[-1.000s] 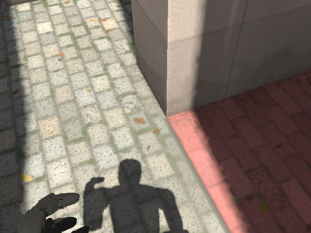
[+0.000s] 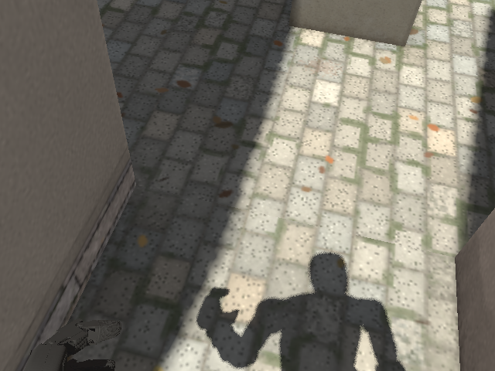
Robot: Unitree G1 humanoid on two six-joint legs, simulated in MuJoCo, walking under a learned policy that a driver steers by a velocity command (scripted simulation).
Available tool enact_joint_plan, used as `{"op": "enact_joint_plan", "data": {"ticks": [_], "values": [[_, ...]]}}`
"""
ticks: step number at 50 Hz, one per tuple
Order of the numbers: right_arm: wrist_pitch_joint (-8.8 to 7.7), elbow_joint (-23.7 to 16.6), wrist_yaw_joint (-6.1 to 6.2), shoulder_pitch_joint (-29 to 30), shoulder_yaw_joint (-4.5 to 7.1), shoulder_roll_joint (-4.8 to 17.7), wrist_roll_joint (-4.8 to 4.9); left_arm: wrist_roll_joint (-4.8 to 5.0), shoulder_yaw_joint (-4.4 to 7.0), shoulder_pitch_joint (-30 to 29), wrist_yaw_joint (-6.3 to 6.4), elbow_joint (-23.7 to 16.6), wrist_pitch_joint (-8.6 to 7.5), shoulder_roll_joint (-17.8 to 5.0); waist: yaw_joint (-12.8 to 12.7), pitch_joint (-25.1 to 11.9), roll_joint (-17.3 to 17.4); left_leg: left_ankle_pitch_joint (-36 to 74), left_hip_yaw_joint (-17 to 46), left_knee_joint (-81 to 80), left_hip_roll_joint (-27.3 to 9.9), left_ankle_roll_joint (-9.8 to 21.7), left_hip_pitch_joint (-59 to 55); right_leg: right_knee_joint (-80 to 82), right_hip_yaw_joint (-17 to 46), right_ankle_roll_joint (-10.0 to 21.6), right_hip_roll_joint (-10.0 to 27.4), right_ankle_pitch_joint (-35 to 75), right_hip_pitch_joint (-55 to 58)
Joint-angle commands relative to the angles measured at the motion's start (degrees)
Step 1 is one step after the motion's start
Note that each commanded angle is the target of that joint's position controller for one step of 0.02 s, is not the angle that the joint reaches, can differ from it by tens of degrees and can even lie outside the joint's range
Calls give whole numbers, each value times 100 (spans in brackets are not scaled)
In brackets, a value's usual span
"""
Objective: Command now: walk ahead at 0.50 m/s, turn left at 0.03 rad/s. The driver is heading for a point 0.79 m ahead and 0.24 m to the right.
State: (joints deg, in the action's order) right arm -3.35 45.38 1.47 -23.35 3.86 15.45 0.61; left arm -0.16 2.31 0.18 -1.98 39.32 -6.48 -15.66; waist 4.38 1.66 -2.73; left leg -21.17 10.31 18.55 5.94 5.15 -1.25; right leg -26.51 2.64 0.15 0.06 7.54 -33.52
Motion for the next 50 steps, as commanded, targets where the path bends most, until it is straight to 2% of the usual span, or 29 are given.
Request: {"op": "enact_joint_plan", "data": {"ticks": [1,2,3,4,5,6,7,8,9,11,13,17,19,21,25,26,27,28,29,30,31,32,33,35,38,42,47,49,50], "values": [[23,-119,79,-25,184,821,-72,-2,237,-88,-114,-319,-165,-791,-247,-135,1083,4598,454,530,-1650,352,-484,53,-223,450,-139,-831,315],[78,-74,71,4,151,849,-98,-17,301,415,-110,-196,-155,-893,-548,-584,981,5862,194,1331,-1507,223,-533,89,-443,666,-346,-860,1098],[87,-193,64,217,126,893,-128,-50,344,1436,-91,42,-135,-1033,-1024,-1304,896,5826,-18,2553,-1361,101,156,-215,-47,1027,29,-364,2683],[10,-288,-9,-349,-42,460,-141,-120,470,2222,-71,178,-103,-1601,-970,-2269,-435,3512,-331,4883,-553,-336,2221,-318,2221,2015,1305,-560,5039],[-88,-164,-83,-772,-117,394,-107,112,417,2310,-108,315,-22,-1353,-882,-2579,-1504,-961,-477,6228,47,-613,3609,706,4415,2597,2105,-1207,5881],[-185,-302,-121,-147,1,971,47,189,332,1906,-29,191,44,-1043,-957,-1666,-756,-747,-143,6699,-387,-572,4267,860,4128,2243,1928,-2270,5264],[-286,-555,-168,588,2,1064,63,66,263,1520,42,55,118,-890,-949,-1044,-108,-289,-215,6391,-598,-539,4321,972,3318,1941,1657,-2147,4379],[-352,-699,-180,1025,-10,950,-40,5,222,1293,70,33,143,-849,-794,-383,395,-55,-368,5867,-734,-579,4274,1147,2776,1816,1368,-1387,3470],[-370,-715,-173,1014,15,837,-126,40,194,1309,89,81,138,-800,-587,-369,485,180,-375,5346,-886,-589,3967,1228,2478,1722,1177,-903,3099],[-344,-773,-181,889,-19,617,-176,39,172,1314,113,114,167,-766,-381,-331,70,263,-522,4633,-941,-703,3622,1378,2126,1742,869,-407,2705],[-291,-796,-160,913,-30,583,-194,88,216,1337,126,115,157,-872,-334,-316,-68,294,-678,3828,-930,-801,3429,1410,1806,1714,714,-64,2370],[-287,-1060,-115,1922,-106,394,-157,165,309,1673,178,209,187,-1125,-654,-162,-162,1596,-681,1825,-672,-851,2993,1303,1682,1395,492,-486,2005],[-324,-1164,-170,2333,-86,441,-76,169,306,1978,238,287,297,-1114,-836,-253,-125,2254,-676,1363,-473,-877,2735,1157,1798,1237,458,-771,2079],[-332,-1226,-231,2516,-68,458,-85,173,280,2099,245,313,358,-994,-893,-239,-232,2380,-585,1090,-387,-816,2578,958,2025,1185,472,-997,2199],[-429,-1212,-196,2302,64,702,-5,197,285,2018,277,277,430,-922,-604,-230,-474,1757,-567,490,-366,-534,1944,378,2480,1031,525,-976,2515],[-452,-1124,-150,1861,128,836,-36,176,250,1921,276,232,418,-805,-362,-470,-454,1815,-475,390,-579,-345,1158,-83,2362,884,370,-742,2318],[-462,-1033,-93,1047,217,1093,-119,114,163,1771,253,118,380,-563,48,-1073,-123,1632,156,540,-1329,32,-125,-1321,1947,682,117,-977,1720],[-381,-876,-68,332,357,1595,-179,189,50,2426,257,-5,330,-249,-18,-1837,1278,968,2154,415,-2584,979,-1914,-3013,1002,278,-650,-2765,48],[-316,-780,-105,233,321,1276,-29,233,84,2478,272,-44,315,-610,-19,-1666,1780,-191,3395,37,-3118,1201,-1904,-3959,755,175,-329,-4135,-967],[-296,-828,-101,478,216,877,-1,240,198,2065,266,-25,338,-986,54,-855,1117,-464,2802,-111,-2864,963,-1209,-4363,803,119,-50,-3725,-1273],[-263,-867,-105,711,158,720,-49,190,223,1747,267,-76,379,-986,-8,-423,737,-28,2051,-199,-2587,741,-620,-4476,625,64,125,-3294,-1208],[-248,-824,-120,894,111,594,-66,138,234,1553,249,-155,391,-905,-105,-96,629,505,1510,-367,-2347,643,-101,-4303,553,23,252,-3002,-1173],[-276,-796,-102,1002,30,468,-141,173,256,1521,241,-157,429,-844,-181,-2,782,995,959,-535,-2129,508,199,-4129,546,13,354,-2636,-993],[-283,-650,-109,1052,59,538,-206,248,230,1556,250,-188,468,-645,-312,17,1091,1432,338,-761,-1943,455,624,-4014,335,-39,540,-2388,-781],[-303,-532,-56,1066,145,768,-127,241,156,1228,190,-332,453,-466,-367,215,871,1739,-210,-1017,-1936,557,814,-3389,209,-200,730,-1976,-906],[-273,-468,-81,1030,199,1011,-106,235,47,613,26,-488,397,-356,-145,181,512,2416,-1047,-954,-1773,486,680,-2123,-24,-145,759,-731,-648],[-182,-137,-101,629,268,1300,38,186,57,143,-93,-682,386,-457,-3,138,472,3445,-1591,-638,-2014,360,-53,-1145,-530,215,530,-878,-97],[-128,-78,-105,634,304,1447,100,96,226,638,-74,-568,436,-749,-348,-174,593,5200,-1874,309,-1965,237,-186,-1116,-881,495,89,-1439,792],[-28,-120,-109,763,278,1390,107,77,332,1484,-13,-351,468,-872,-859,-594,534,5419,-2076,1468,-1783,79,57,-910,-990,707,-134,-1342,1842]]}}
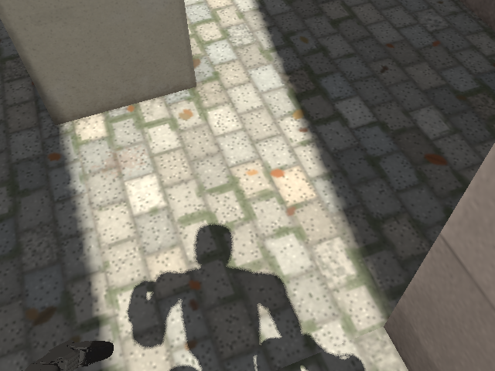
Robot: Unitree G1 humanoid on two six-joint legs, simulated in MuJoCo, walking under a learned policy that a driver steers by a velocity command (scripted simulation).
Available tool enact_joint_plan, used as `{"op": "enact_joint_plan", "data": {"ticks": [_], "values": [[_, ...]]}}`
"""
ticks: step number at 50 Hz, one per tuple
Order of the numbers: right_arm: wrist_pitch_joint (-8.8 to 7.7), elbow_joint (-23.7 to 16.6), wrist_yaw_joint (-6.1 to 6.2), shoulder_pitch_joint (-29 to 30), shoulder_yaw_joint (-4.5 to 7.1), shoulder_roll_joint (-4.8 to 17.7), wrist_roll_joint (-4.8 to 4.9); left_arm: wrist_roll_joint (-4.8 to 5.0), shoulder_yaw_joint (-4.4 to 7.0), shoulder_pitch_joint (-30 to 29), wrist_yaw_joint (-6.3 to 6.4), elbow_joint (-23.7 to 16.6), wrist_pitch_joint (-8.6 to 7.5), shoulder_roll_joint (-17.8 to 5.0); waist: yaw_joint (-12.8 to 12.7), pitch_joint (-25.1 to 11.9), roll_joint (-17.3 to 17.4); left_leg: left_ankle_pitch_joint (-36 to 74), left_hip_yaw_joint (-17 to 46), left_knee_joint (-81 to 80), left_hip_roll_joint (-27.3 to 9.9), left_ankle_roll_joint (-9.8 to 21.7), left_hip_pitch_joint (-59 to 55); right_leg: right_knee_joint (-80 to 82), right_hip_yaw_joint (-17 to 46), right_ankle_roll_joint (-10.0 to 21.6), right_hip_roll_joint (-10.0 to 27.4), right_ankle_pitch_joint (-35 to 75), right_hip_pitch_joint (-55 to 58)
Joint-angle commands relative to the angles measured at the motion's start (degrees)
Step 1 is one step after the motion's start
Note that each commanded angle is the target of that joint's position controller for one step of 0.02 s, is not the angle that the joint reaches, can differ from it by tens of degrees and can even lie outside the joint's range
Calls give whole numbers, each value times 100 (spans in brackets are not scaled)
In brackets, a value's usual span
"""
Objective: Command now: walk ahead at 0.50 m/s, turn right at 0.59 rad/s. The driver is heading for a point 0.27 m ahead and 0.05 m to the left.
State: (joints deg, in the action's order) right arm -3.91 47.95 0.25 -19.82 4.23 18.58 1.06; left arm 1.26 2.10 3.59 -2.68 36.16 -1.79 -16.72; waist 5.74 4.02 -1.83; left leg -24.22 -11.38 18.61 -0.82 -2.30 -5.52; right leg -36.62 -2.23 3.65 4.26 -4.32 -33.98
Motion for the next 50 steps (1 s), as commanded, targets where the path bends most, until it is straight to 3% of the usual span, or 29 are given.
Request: {"op": "enact_joint_plan", "data": {"ticks": [1,2,3,4,5,6,7,8,10,12,13,15,19,22,23,24,25,26,27,28,29,30,31,36,39,40,44,50], "values": [[8,-396,20,230,125,770,1,-40,546,2131,156,276,47,-1133,-1405,-1325,21,4673,81,2907,-909,592,1448,270,-70,574,-569,-89,3478],[-96,-642,-66,-447,-116,19,-271,39,668,2122,241,298,70,-1868,-759,-1869,-1714,-299,345,5016,-23,162,3723,669,2804,1520,918,-700,5321],[-334,-642,-135,-457,-156,403,4,22,544,2303,187,118,38,-1441,-1074,-3098,-1269,-1035,1516,6082,314,60,4702,1897,4930,2218,1674,-2632,6104],[-450,-686,-130,231,-52,726,276,-84,464,2149,177,206,-10,-1103,-1336,-2190,-644,-574,1620,6210,26,92,5199,2149,4309,1864,1555,-1674,5628],[-492,-787,-58,561,-93,617,220,-128,433,1690,202,222,-80,-1025,-1142,-1428,-285,-195,1511,5861,-245,98,5239,1973,3450,1584,1360,-233,4892],[-430,-693,52,611,-53,628,10,-187,327,1106,211,114,-144,-872,-860,-977,310,113,1576,5455,-460,2,4651,1893,2821,1341,1265,1409,3854],[-310,-609,111,510,7,675,-109,-269,260,703,204,64,-180,-697,-631,-872,457,260,1697,5224,-610,-33,4042,1882,2295,1288,1158,2729,3217],[-180,-547,120,319,17,595,-134,-293,219,552,201,101,-192,-617,-454,-830,368,293,1752,4947,-664,-64,3615,1965,1982,1249,1070,3288,2875],[15,-489,139,123,12,368,-206,-226,173,628,218,360,-178,-614,-249,-731,290,508,1713,4344,-633,-183,3051,2175,1397,1189,902,3646,2424],[124,-470,143,189,7,248,-220,-272,157,565,287,485,-143,-629,-203,-638,-1,1169,1624,3742,-525,-267,2934,2209,857,1071,644,3867,2319],[165,-519,149,413,-15,150,-267,-244,162,592,337,601,-156,-659,-254,-624,57,1660,1661,3447,-541,-282,2932,2189,651,950,601,3846,2311],[173,-475,81,574,-26,122,-224,-281,133,615,388,686,-47,-618,-336,-510,-227,2292,1532,2665,-416,-274,2664,2162,368,745,290,3377,2268],[171,-459,30,1025,-13,192,-181,-272,98,761,411,952,72,-622,-492,-341,-335,2224,1607,1983,-338,-229,2457,2028,634,693,451,2593,2459],[-6,-337,104,821,-26,250,-226,-129,86,627,296,1149,23,-546,-331,-301,-328,1951,1602,1290,-311,-87,2212,1500,906,594,520,2270,2666],[-46,-242,92,630,-13,290,-233,-145,77,544,316,1180,26,-449,-183,-293,-146,2885,1677,744,-372,8,1816,1266,972,418,433,2075,2546],[-68,-215,105,643,26,567,-250,-202,66,910,340,1241,0,-349,-402,-434,370,5220,1927,484,-604,95,1344,951,826,82,-9,1511,2476],[-30,-189,118,952,54,745,-251,-245,122,1651,362,1411,13,-443,-891,-802,963,5750,1939,894,-696,426,820,1095,745,-180,-333,597,2340],[48,-180,115,1167,0,356,-208,-212,113,1582,396,1530,74,-505,-753,-886,1022,4985,1894,870,-567,524,853,1343,629,-305,-359,12,2444],[86,-178,86,1203,-52,205,-194,-148,145,1381,418,1552,143,-676,-601,-739,634,4457,1828,755,-437,480,955,1364,612,-322,-351,0,2419],[105,-103,62,1133,-55,226,-206,-107,135,1188,447,1552,220,-609,-536,-707,453,4297,1826,690,-384,425,995,1327,580,-300,-344,111,2480],[99,-25,37,1029,-29,312,-189,-127,140,1011,469,1556,313,-560,-446,-620,366,4238,1787,577,-290,395,1216,1327,572,-305,-343,209,2671],[70,60,45,1045,-13,407,-183,-136,143,1157,477,1576,376,-568,-572,-764,587,4246,1770,633,-343,465,1087,1414,615,-332,-292,99,2711],[65,75,49,1123,-24,335,-156,-153,146,1186,473,1623,405,-579,-530,-793,594,4269,1750,644,-327,502,1101,1416,645,-373,-269,244,2817],[112,318,140,1160,-37,280,-142,-96,221,1159,458,1811,400,-609,-434,-894,324,4166,1679,604,-266,530,917,1491,613,-411,-199,593,2829],[168,419,188,1283,-37,261,-130,-102,234,1194,463,1914,412,-554,-408,-765,255,3629,1654,500,-216,532,980,1613,591,-423,-190,352,2771],[175,449,183,1260,-58,238,-182,-51,243,1273,499,1948,368,-572,-401,-759,292,3256,1708,466,-229,503,959,1614,535,-431,-205,-142,2720],[221,527,210,1456,-77,217,-169,-95,224,1332,536,2031,283,-524,-376,-414,254,2533,1747,352,-196,480,1159,1752,532,-462,-184,-523,2434],[238,699,214,1503,-99,181,-166,-102,216,1534,553,2101,211,-527,-365,-334,185,2334,1719,338,-135,485,1216,1804,522,-492,-157,-550,2347]]}}
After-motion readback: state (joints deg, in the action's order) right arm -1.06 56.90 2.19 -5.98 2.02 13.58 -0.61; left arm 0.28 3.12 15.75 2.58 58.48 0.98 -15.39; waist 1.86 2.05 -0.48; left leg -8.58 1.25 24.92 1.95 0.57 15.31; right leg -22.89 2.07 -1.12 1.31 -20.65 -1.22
